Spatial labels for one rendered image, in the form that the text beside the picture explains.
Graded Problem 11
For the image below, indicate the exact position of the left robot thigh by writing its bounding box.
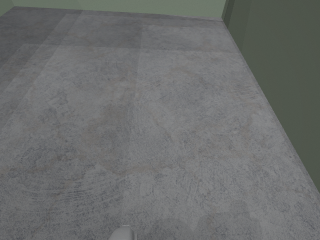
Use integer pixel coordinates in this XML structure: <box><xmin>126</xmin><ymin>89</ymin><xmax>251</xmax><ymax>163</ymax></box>
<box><xmin>108</xmin><ymin>227</ymin><xmax>138</xmax><ymax>240</ymax></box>

